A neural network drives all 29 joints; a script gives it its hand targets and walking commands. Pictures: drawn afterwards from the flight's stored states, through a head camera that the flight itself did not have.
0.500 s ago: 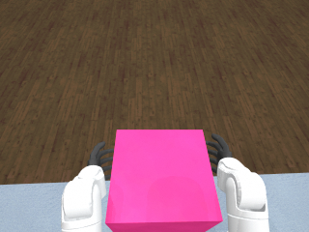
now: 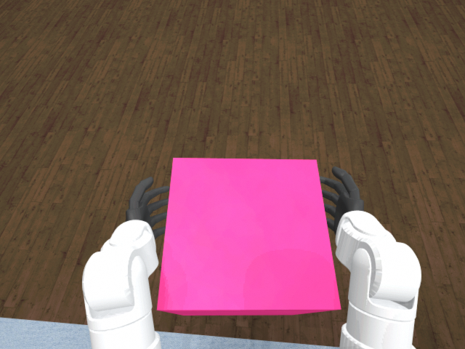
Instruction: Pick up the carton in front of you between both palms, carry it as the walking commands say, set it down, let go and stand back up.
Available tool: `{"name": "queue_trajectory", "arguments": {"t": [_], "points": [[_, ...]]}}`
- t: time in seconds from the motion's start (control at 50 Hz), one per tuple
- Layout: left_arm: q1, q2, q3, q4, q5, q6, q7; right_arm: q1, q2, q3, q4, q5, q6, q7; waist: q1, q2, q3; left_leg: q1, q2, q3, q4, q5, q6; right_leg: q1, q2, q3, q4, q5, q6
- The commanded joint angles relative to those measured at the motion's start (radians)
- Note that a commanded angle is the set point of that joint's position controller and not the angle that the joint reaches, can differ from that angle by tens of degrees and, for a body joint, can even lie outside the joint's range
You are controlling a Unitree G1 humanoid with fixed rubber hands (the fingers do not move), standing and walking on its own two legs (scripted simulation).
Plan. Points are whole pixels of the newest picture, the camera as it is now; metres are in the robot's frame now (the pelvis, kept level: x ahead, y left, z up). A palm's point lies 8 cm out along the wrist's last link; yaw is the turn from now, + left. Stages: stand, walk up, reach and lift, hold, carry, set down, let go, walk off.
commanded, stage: carry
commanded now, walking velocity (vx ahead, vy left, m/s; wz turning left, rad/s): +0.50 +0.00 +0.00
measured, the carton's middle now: (241, 247) +0.30 +0.01 +0.02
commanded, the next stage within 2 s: none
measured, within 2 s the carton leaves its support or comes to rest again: neither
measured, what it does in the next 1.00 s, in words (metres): climbs: left foot, then right foot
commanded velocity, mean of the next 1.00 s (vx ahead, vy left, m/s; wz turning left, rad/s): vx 0.50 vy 0.00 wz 0.00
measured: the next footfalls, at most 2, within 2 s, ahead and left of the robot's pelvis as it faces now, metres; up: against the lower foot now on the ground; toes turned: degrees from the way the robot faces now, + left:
left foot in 0.30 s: +0.39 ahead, +0.10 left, +0.01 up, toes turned +6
right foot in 0.72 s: +0.65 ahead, -0.09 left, +0.04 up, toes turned -7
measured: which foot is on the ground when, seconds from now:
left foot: up 0.00-0.28, down 0.30-0.74, up 0.76-1.00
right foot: down 0.00-0.32, up 0.34-0.70, down 0.72-1.00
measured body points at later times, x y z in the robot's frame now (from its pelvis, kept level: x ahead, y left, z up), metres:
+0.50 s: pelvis +0.31 +0.03 +0.00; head +0.41 +0.04 +0.43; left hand +0.74 +0.15 +0.10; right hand +0.71 -0.15 +0.11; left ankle +0.35 +0.10 -0.74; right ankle +0.27 -0.09 -0.63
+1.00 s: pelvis +0.65 -0.02 +0.03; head +0.74 -0.02 +0.47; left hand +1.05 +0.16 +0.18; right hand +1.07 -0.14 +0.18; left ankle +0.71 +0.11 -0.63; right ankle +0.61 -0.09 -0.71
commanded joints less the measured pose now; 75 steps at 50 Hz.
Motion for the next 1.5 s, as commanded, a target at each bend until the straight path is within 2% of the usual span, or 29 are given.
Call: {"name": "queue_trajectory", "arguments": {"t": [0.0, 0.2, 0.26, 0.28, 0.3, 0.32, 0.34, 0.38, 0.4, 0.56, 0.64, 0.68, 0.7, 0.72, 0.74, 0.76, 0.8, 0.82, 0.9, 1.02, 1.08, 1.1, 1.12, 1.14, 1.2, 1.24, 1.36, 1.44, 1.48], "points": [[-0.66, -0.719, -0.741, -0.081, -0.465, 0.002, -0.267, -0.57, 0.767, 0.758, 0.001, 0.431, 0.019, 0.235, 0.004, -0.111, -0.434, -0.154, 0.018, -0.01, -0.085, 0.055, -0.002, 0.452, -0.267, 0.285, -0.152, 0.276, -0.082], [-0.996, -0.687, -0.615, 0.282, -0.483, 0.047, -0.252, -0.938, 0.744, 0.645, 0.345, 0.477, 0.086, 0.229, 0.02, -0.171, -0.273, -0.137, -0.033, 0.099, -0.487, 0.264, 0.034, 0.418, -0.193, 0.13, -0.079, 0.423, -0.065], [-1.117, -0.754, -0.575, 0.362, -0.491, 0.049, -0.244, -1.033, 0.803, 0.578, 0.462, 0.498, 0.085, 0.241, -0.06, -0.125, -0.372, 0.21, -0.138, 0.195, -0.599, 0.216, 0.065, 0.342, -0.145, 0.026, 0.215, 0.639, -0.001], [-1.167, -0.776, -0.566, 0.387, -0.494, 0.048, -0.242, -1.049, 0.819, 0.552, 0.505, 0.501, 0.081, 0.246, -0.106, -0.04, -0.459, 0.444, -0.094, 0.121, -0.599, 0.178, 0.067, 0.207, -0.104, 0.029, 0.418, 0.472, 0.022], [-1.212, -0.8, -0.555, 0.41, -0.495, 0.05, -0.241, -1.08, 0.818, 0.528, 0.534, 0.499, 0.076, 0.249, -0.109, 0.182, -0.547, 0.667, 0.169, -0.278, -0.577, 0.211, 0.143, -0.019, -0.04, 0.074, 0.673, 0.11, 0.058], [-1.238, -0.821, -0.527, 0.439, -0.487, 0.046, -0.236, -1.099, 0.839, 0.506, 0.574, 0.504, 0.069, 0.251, -0.122, 0.359, -0.617, 0.863, 0.293, -0.638, -0.757, 0.108, 0.263, -0.318, 0.113, 0.163, 0.91, -0.348, 0.079], [-1.303, -0.828, -0.512, 0.426, -0.485, 0.035, -0.226, -1.157, 0.89, 0.505, 0.557, 0.528, 0.061, 0.257, -0.111, 0.275, -0.587, 0.851, 0.295, -0.618, -0.769, 0.145, 0.266, -0.416, 0.06, 0.247, 1.019, -0.331, 0.054], [-1.372, -0.885, -0.493, 0.412, -0.483, 0.02, -0.206, -1.284, 0.97, 0.503, 0.492, 0.574, 0.044, 0.262, -0.107, 0.098, -0.529, 0.754, 0.237, -0.427, -0.677, 0.439, 0.229, -0.477, 0.005, 0.259, 1.015, -0.268, 0.018], [-1.377, -0.9, -0.475, 0.408, -0.477, 0.013, -0.196, -1.337, 0.995, 0.508, 0.463, 0.589, 0.039, 0.259, -0.097, 0.059, -0.545, 0.721, 0.221, -0.364, -0.677, 0.424, 0.208, -0.464, -0.016, 0.271, 0.969, -0.233, 0.012], [-1.3, -0.915, -0.481, 0.396, -0.413, -0.004, -0.163, -1.326, 0.977, 0.519, 0.371, 0.529, 0.025, 0.221, -0.101, 0.088, -0.549, 0.768, 0.169, -0.165, -0.693, 0.514, 0.205, -0.541, -0.025, 0.187, 0.634, -0.166, 0.056], [-1.269, -0.885, -0.521, 0.344, -0.404, -0.001, -0.166, -1.276, 0.928, 0.546, 0.328, 0.499, 0.029, 0.216, -0.091, 0.138, -0.503, 0.707, 0.11, -0.024, -0.648, 0.757, 0.143, -0.322, 0.057, 0.058, 0.295, -0.079, 0.04], [-1.228, -0.866, -0.531, 0.348, -0.401, 0.009, -0.172, -1.233, 0.893, 0.553, 0.327, 0.479, 0.039, 0.214, -0.019, 0.155, -0.564, 0.659, 0.098, 0.062, -0.454, 1.03, 0.079, -0.043, 0.127, -0.004, 0.137, -0.005, 0.007], [-1.209, -0.857, -0.532, 0.348, -0.405, 0.011, -0.181, -1.213, 0.877, 0.559, 0.333, 0.472, 0.044, 0.216, 0.045, 0.124, -0.634, 0.532, 0.077, 0.086, -0.299, 0.896, 0.039, 0.223, 0.091, 0.032, 0.094, 0.046, -0.007], [-1.186, -0.843, -0.532, 0.358, -0.407, 0.011, -0.188, -1.213, 0.874, 0.566, 0.333, 0.469, 0.051, 0.219, 0.068, -0.057, -0.753, 0.243, 0.025, 0.045, -0.095, 0.487, -0.002, 0.544, -0.15, 0.42, 0.105, 0.021, -0.085], [-1.185, -0.837, -0.535, 0.372, -0.408, 0.008, -0.194, -1.194, 0.878, 0.562, 0.336, 0.461, 0.059, 0.224, 0.091, -0.36, -0.801, -0.069, -0.161, -0.017, 0.182, -0.139, -0.03, 0.766, -0.302, 0.849, 0.013, 0.211, -0.257], [-1.201, -0.853, -0.542, 0.351, -0.435, 0.018, -0.204, -1.221, 0.874, 0.556, 0.345, 0.451, 0.059, 0.224, 0.078, -0.301, -0.747, -0.259, -0.143, -0.107, 0.376, -0.196, 0.0, 0.824, -0.314, 0.825, 0.051, 0.382, -0.281], [-1.287, -0.906, -0.584, 0.284, -0.493, 0.021, -0.222, -1.232, 0.87, 0.544, 0.334, 0.432, 0.061, 0.216, 0.1, -0.093, -0.631, -0.385, -0.081, -0.12, 0.353, -0.149, 0.024, 0.759, -0.271, 0.625, 0.126, 0.551, -0.197], [-1.332, -0.919, -0.6, 0.248, -0.517, 0.022, -0.227, -1.235, 0.861, 0.539, 0.33, 0.418, 0.06, 0.208, 0.089, -0.061, -0.591, -0.396, -0.06, -0.117, 0.276, -0.125, 0.029, 0.719, -0.251, 0.586, 0.113, 0.534, -0.167], [-1.38, -0.916, -0.606, 0.209, -0.569, 0.04, -0.238, -1.192, 0.802, 0.5, 0.342, 0.364, 0.063, 0.173, 0.078, -0.085, -0.592, -0.369, -0.056, -0.069, 0.101, -0.114, 0.024, 0.672, -0.249, 0.513, 0.068, 0.46, -0.149], [-1.312, -0.914, -0.544, 0.42, -0.537, 0.061, -0.277, -1.139, 0.81, 0.483, 0.501, 0.327, 0.081, 0.18, 0.047, -0.184, -0.465, -0.107, -0.116, 0.09, -0.402, 0.062, 0.009, 0.414, -0.15, 0.267, 0.024, 0.532, -0.095], [-1.316, -0.933, -0.517, 0.499, -0.518, 0.056, -0.283, -1.175, 0.867, 0.481, 0.577, 0.375, 0.075, 0.207, -0.065, -0.165, -0.536, 0.328, -0.182, 0.188, -0.576, 0.163, 0.058, 0.262, -0.125, 0.127, 0.282, 0.721, -0.01], [-1.322, -0.932, -0.509, 0.517, -0.505, 0.051, -0.282, -1.172, 0.884, 0.475, 0.601, 0.395, 0.071, 0.217, -0.12, -0.094, -0.591, 0.568, -0.094, 0.055, -0.565, 0.112, 0.077, 0.098, -0.099, 0.129, 0.441, 0.485, 0.023], [-1.323, -0.946, -0.494, 0.523, -0.498, 0.052, -0.282, -1.176, 0.879, 0.46, 0.621, 0.409, 0.063, 0.224, -0.125, 0.191, -0.655, 0.735, 0.214, -0.519, -0.679, 0.082, 0.214, -0.17, 0.03, 0.143, 0.725, 0.041, 0.077], [-1.355, -0.934, -0.482, 0.515, -0.483, 0.047, -0.276, -1.202, 0.916, 0.459, 0.622, 0.428, 0.06, 0.233, -0.126, 0.289, -0.639, 0.816, 0.264, -0.755, -0.759, 0.247, 0.297, -0.365, 0.127, 0.228, 0.941, -0.324, 0.065], [-1.371, -0.902, -0.442, 0.454, -0.432, 0.03, -0.225, -1.322, 1.013, 0.501, 0.525, 0.544, 0.062, 0.259, -0.108, 0.026, -0.538, 0.705, 0.201, -0.47, -0.659, 0.458, 0.23, -0.498, 0.019, 0.279, 1.005, -0.259, 0.028], [-1.343, -0.885, -0.419, 0.422, -0.397, 0.021, -0.192, -1.377, 1.048, 0.512, 0.483, 0.59, 0.063, 0.264, -0.087, 0.047, -0.546, 0.668, 0.171, -0.393, -0.688, 0.391, 0.192, -0.464, 0.003, 0.271, 0.892, -0.211, 0.028], [-1.3, -0.817, -0.429, 0.384, -0.342, 0.027, -0.144, -1.37, 0.983, 0.496, 0.423, 0.592, 0.075, 0.253, -0.1, 0.092, -0.526, 0.667, 0.172, -0.252, -0.732, 0.423, 0.217, -0.479, -0.001, 0.197, 0.578, -0.203, 0.061], [-1.273, -0.816, -0.459, 0.441, -0.35, 0.048, -0.155, -1.289, 0.94, 0.483, 0.506, 0.537, 0.091, 0.249, -0.095, 0.135, -0.487, 0.613, 0.131, -0.117, -0.698, 0.587, 0.154, -0.313, 0.048, 0.095, 0.306, -0.098, 0.046], [-1.276, -0.831, -0.462, 0.488, -0.371, 0.055, -0.171, -1.269, 0.931, 0.473, 0.557, 0.517, 0.096, 0.251, -0.05, 0.142, -0.504, 0.558, 0.105, -0.031, -0.566, 0.81, 0.105, -0.104, 0.121, 0.012, 0.162, -0.064, 0.024]]}}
